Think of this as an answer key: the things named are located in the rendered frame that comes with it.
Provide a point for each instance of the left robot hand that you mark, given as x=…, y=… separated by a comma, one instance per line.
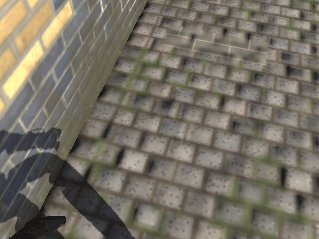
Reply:
x=36, y=227

